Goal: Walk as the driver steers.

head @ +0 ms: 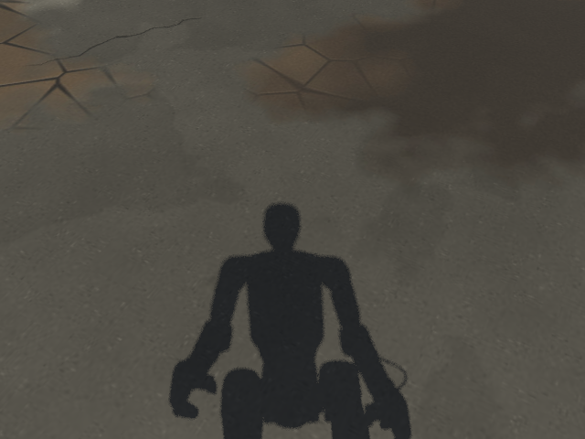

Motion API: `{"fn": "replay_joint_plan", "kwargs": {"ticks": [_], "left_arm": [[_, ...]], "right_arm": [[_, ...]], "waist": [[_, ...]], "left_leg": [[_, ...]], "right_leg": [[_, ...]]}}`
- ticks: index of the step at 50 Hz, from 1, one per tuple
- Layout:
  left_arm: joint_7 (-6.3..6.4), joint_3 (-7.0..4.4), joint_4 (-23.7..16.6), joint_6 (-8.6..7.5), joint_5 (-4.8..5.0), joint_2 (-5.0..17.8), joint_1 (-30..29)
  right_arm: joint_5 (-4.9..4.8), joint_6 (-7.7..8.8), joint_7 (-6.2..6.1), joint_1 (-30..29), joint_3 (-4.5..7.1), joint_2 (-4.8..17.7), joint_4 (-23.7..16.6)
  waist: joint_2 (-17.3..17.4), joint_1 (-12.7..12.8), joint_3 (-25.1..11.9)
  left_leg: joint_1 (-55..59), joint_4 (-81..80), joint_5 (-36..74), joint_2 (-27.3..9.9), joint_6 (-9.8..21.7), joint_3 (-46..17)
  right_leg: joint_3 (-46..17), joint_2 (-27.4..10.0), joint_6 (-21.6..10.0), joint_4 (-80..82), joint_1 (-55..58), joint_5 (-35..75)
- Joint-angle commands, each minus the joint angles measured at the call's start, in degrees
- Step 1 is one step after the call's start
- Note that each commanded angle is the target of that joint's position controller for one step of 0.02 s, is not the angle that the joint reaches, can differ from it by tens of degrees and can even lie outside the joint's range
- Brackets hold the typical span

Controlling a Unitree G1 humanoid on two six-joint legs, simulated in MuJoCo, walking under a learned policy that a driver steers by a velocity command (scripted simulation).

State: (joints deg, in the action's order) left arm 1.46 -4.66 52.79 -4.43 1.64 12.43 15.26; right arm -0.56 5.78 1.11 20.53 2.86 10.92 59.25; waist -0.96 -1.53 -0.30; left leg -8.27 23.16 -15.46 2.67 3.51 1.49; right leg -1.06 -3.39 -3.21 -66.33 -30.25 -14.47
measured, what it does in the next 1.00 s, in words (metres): walks ahead, turning left: right foot, then left foot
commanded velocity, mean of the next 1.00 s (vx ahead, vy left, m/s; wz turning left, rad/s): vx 0.29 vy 0.00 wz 0.28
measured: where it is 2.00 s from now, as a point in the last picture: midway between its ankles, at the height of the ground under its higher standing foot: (217, 333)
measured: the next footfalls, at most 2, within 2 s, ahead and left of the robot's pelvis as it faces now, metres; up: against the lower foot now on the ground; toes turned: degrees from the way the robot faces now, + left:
right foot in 0.30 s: +0.31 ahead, -0.16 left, +0.00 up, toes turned -2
left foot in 0.96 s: +0.29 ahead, +0.11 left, +0.00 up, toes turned +23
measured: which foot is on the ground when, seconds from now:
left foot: down 0.00-0.30, up 0.32-0.94, down 0.96-1.00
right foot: up 0.00-0.28, down 0.30-0.94, up 0.96-1.00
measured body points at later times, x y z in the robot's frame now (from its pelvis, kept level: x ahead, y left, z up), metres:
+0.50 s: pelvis +0.19 -0.08 +0.00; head +0.23 -0.10 +0.44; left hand +0.30 +0.18 -0.12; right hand +0.26 -0.35 -0.15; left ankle +0.16 +0.07 -0.66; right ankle +0.27 -0.16 -0.74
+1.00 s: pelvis +0.29 +0.00 -0.01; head +0.30 +0.03 +0.44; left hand +0.28 +0.31 -0.14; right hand +0.50 -0.22 -0.11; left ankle +0.26 +0.10 -0.74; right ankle +0.26 -0.16 -0.70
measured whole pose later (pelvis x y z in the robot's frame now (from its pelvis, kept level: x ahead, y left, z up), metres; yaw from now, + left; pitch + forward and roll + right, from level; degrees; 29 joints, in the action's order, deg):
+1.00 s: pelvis +0.29 +0.00 -0.01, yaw +20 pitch +2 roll -1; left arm 0.2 -5.4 51.1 -2.5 0.7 18.2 10.8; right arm -1.3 1.8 1.4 9.2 5.4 15.0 49.1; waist -1.8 0.5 0.2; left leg -18.7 33.6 -17.8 -1.4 3.9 3.4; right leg 8.8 -7.3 1.1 -48.9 -17.8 -25.5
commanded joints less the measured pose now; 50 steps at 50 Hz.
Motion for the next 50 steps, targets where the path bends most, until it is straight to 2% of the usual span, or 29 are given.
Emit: {"fn": "replay_joint_plan", "kwargs": {"ticks": [1, 4, 7, 9, 10, 12, 13, 14, 15, 16, 17, 18, 19, 20, 21, 23, 25, 29, 33, 38, 42, 44, 45, 46, 47, 48, 49, 50], "left_arm": [[-0.06, -0.77, -4.2, -0.10, -0.81, 2.7, -4.0], [-0.52, 0.15, -7.2, -0.21, -0.81, 1.1, -11.8], [-1.45, 0.51, -8.5, -0.15, -0.36, 1.9, -16.2], [-2.11, 0.67, -9.6, -0.17, -0.08, 2.6, -18.5], [-2.36, 0.69, -10.2, -0.34, -0.22, 3.1, -19.5], [-2.77, 0.26, -10.5, -0.82, -0.70, 4.5, -18.1], [-2.73, -0.45, -9.3, -0.97, -1.12, 6.0, -13.6], [-2.58, -1.52, -6.6, -1.10, -1.43, 8.1, -5.6], [-2.14, -2.53, -4.5, -1.24, -2.04, 12.0, 3.5], [-2.11, -2.71, -4.0, -0.67, -2.81, 16.3, 6.7], [-2.51, -1.98, -3.9, -0.30, -2.27, 12.6, 8.7], [-2.53, -1.06, -5.0, -0.26, -1.86, 10.4, 2.3], [-2.37, -0.19, -6.1, -0.36, -1.66, 8.1, -3.5], [-2.44, 0.46, -6.3, -0.69, -2.00, 6.3, -6.8], [-2.44, 0.71, -6.0, -1.00, -2.70, 5.5, -8.7], [-2.07, 0.82, -5.4, -1.28, -3.64, 5.5, -10.0], [-1.11, 0.67, -4.9, -1.08, -3.77, 6.8, -9.7], [1.02, 0.16, -4.5, 0.50, -3.00, 9.0, -8.8], [1.67, -0.90, -3.7, 0.73, -1.63, 11.4, -6.6], [1.58, -1.95, -3.3, 0.76, -1.37, 13.0, -3.9], [0.47, -2.70, -3.8, 1.05, -0.85, 14.0, -4.1], [-0.24, -2.89, -4.2, 1.49, -0.37, 14.3, -5.1], [-0.58, -2.88, -4.3, 1.86, 0.05, 14.3, -6.2], [-0.89, -2.60, -4.4, 2.12, 0.16, 13.2, -6.6], [-1.14, -1.80, -4.6, 2.13, -0.36, 10.7, -7.3], [-1.39, -0.46, -6.8, 1.74, -2.01, 7.1, -11.0], [-1.45, 0.03, -11.3, 0.03, -1.93, 5.3, -14.0], [-2.08, -0.41, -11.1, -1.84, -0.09, 9.2, -16.1]], "right_arm": [[-0.02, 0.15, -1.22, 1.3, 0.44, 6.8, -1.3], [0.01, -0.29, -2.24, 2.4, 0.63, 8.9, -0.9], [-0.40, -0.43, -2.20, 2.9, 1.02, 10.4, -0.7], [-0.99, -0.44, -1.98, 3.7, 1.19, 10.4, 0.0], [-1.06, -0.59, -1.99, 3.6, 1.22, 10.1, 0.4], [-0.77, -1.22, -2.08, 2.7, 1.55, 10.9, 0.7], [-0.71, -1.56, -2.12, 1.5, 1.72, 11.5, 0.5], [-0.55, -1.69, -2.08, 0.6, 1.42, 10.6, 0.1], [0.26, -1.52, -1.95, 0.2, 0.75, 9.3, -1.1], [0.94, -0.89, -1.47, 9.2, -1.59, 1.9, -0.3], [-0.90, -0.19, -1.10, 11.0, -0.60, 6.1, 1.9], [-2.39, -0.35, -1.29, 5.2, 0.50, 9.6, 0.1], [-2.12, -0.98, -1.86, 0.1, 0.62, 9.6, -1.5], [-1.14, -1.94, -2.45, -2.0, 1.07, 9.3, -1.8], [-0.75, -3.17, -2.77, -1.0, 1.34, 8.3, -1.9], [-0.55, -4.83, -3.09, 0.5, 1.42, 6.1, -2.4], [-0.34, -5.80, -3.55, -0.8, 2.12, 6.9, -4.1], [-0.10, -7.08, -3.49, -6.7, 2.90, 8.2, -8.3], [-0.49, -6.82, -2.42, -11.1, 3.30, 8.6, -11.0], [-0.90, -5.58, -1.10, -16.7, 3.11, 7.2, -13.4], [-1.12, -5.13, 0.18, -17.9, 2.71, 6.8, -14.3], [-1.11, -5.11, 0.72, -16.0, 2.66, 7.1, -13.8], [-0.96, -5.16, 0.80, -13.4, 2.76, 7.2, -12.8], [-0.85, -5.31, 0.59, -9.3, 3.29, 8.2, -11.1], [-1.18, -5.38, -0.03, -2.7, 4.76, 11.2, -8.9], [-1.36, -5.04, -0.67, 5.5, 6.95, 18.0, -7.4], [-0.57, -3.47, -0.18, 5.3, 7.30, 23.6, -9.3], [-0.02, -2.03, 0.21, 4.2, 5.91, 18.8, -10.0]], "waist": [[5.1, 0.0, 4.2], [4.8, -1.5, 5.2], [5.7, -2.4, 5.8], [5.7, -2.7, 7.0], [5.5, -2.4, 7.7], [6.1, -0.5, 5.7], [6.6, 2.1, 2.4], [5.9, 5.8, -2.6], [1.6, 8.7, -9.8], [-14.2, 5.0, -19.9], [-12.1, 7.0, -25.9], [-8.5, 5.7, -16.7], [-4.8, 4.1, -10.6], [-2.0, 2.4, -7.3], [-2.9, 0.3, -6.2], [-4.0, -1.4, -5.3], [-4.1, -1.9, -4.4], [-3.6, -0.5, -2.7], [-3.7, 1.4, -2.2], [-3.1, 3.4, -0.2], [-4.6, 3.5, 0.3], [-4.6, 2.3, 0.4], [-3.9, 0.7, 0.3], [-2.6, -0.9, -0.5], [0.3, -3.4, -2.7], [13.6, -6.8, -4.0], [20.4, -4.4, -3.8], [11.3, -5.2, -3.7]], "left_leg": [[4.7, -15.3, 10.0, -13.9, 8.1, -14.0], [4.1, -16.2, 12.8, -13.8, 8.1, -10.8], [1.6, -16.3, 11.4, -13.9, 7.8, -8.3], [2.6, -15.6, 10.7, -15.4, 7.7, -8.4], [3.8, -14.0, 14.0, -15.9, 7.2, -8.1], [6.2, -8.2, 27.1, -16.1, 5.6, -7.1], [6.5, -2.6, 37.4, -14.9, 4.3, -5.8], [4.8, 6.3, 43.7, -12.1, 2.6, -4.3], [-4.4, 20.7, 32.1, -8.3, -0.2, -2.1], [-23.3, 43.4, -14.7, 1.1, -4.2, -0.5], [-24.7, 52.2, -22.6, 1.8, -4.1, -10.9], [-28.4, 53.9, -19.0, -1.3, -3.7, -9.6], [-28.6, 51.5, -14.6, -4.2, -3.7, -7.0], [-25.9, 48.8, -11.3, -6.1, -3.8, -6.7], [-21.4, 46.0, -8.8, -7.7, -3.7, -7.0], [-17.1, 44.2, -6.3, -7.0, -4.0, -5.8], [-19.1, 41.4, -4.5, -6.9, -4.5, -5.8], [-24.0, 34.9, 0.9, -8.2, -5.4, -5.7], [-28.6, 30.0, 2.5, -9.4, -4.8, -4.6], [-30.3, 22.8, 0.1, -9.5, -3.5, -2.0], [-23.7, 16.8, -3.7, -8.6, -2.0, 1.8], [-18.3, 12.3, -2.8, -7.5, -0.9, 4.1], [-13.4, 8.3, -0.9, -6.1, -0.2, 6.0], [-6.9, 6.0, -0.8, -3.7, 0.8, 7.8], [2.2, 4.3, -2.2, -2.2, 3.1, 6.2], [13.0, -1.0, 0.7, -13.4, 8.5, -12.4], [22.2, -9.0, -8.6, -22.6, 18.8, -41.4], [22.4, -11.4, -7.8, -24.3, 19.3, -40.2]], "right_leg": [[-0.6, -3.2, 1.7, 8.0, -11.5, 6.1], [0.4, -2.2, 3.3, 20.9, -10.9, 11.6], [1.8, -0.5, 3.7, 28.6, -5.5, 15.4], [1.2, -0.6, 2.8, 31.1, -4.5, 15.4], [0.9, -0.3, 1.9, 32.6, -4.3, 14.7], [1.7, 1.4, 0.0, 35.2, 0.6, 12.5], [3.0, 3.2, -1.2, 36.4, 7.4, 13.1], [3.9, 4.9, -2.8, 37.9, 18.0, 16.7], [-2.9, -2.6, -5.7, 36.0, 34.1, 32.6], [-24.1, -20.4, -15.5, 36.8, 53.8, 45.7], [-33.0, -22.1, -17.8, 42.5, 51.4, 37.9], [-24.1, -19.6, -14.8, 44.1, 43.1, 33.8], [-17.3, -16.8, -12.2, 45.9, 34.5, 31.7], [-12.5, -14.5, -10.6, 48.0, 27.2, 31.8], [-8.7, -12.8, -9.3, 49.8, 21.4, 31.4], [-4.4, -11.7, -9.9, 52.1, 15.7, 31.6], [-2.3, -12.4, -11.1, 53.5, 14.9, 28.6], [-1.0, -13.9, -11.0, 56.7, 17.1, 12.8], [-3.1, -16.6, -10.1, 60.8, 22.9, -5.0], [-0.1, -17.5, -8.3, 61.1, 28.8, -9.2], [4.5, -16.6, -6.9, 59.2, 27.7, -9.5], [6.7, -16.1, -5.9, 56.5, 26.1, -10.0], [8.7, -15.1, -4.9, 53.6, 23.8, -10.5], [10.7, -13.5, -3.7, 48.6, 20.5, -9.9], [13.8, -10.7, -1.7, 38.0, 15.9, -4.3], [17.8, -5.9, 2.5, 13.8, 1.4, -7.7], [9.3, 4.4, 5.0, -1.7, -22.3, -20.9], [0.9, 1.4, 3.8, -6.7, -27.2, -18.6]]}}
Velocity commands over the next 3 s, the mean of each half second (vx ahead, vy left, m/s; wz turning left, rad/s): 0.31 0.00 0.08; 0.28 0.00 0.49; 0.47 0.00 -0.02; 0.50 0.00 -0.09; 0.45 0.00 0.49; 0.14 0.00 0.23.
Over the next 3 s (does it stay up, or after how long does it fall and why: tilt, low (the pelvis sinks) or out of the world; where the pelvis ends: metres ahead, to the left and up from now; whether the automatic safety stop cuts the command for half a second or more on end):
stays up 1.18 0.35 -0.01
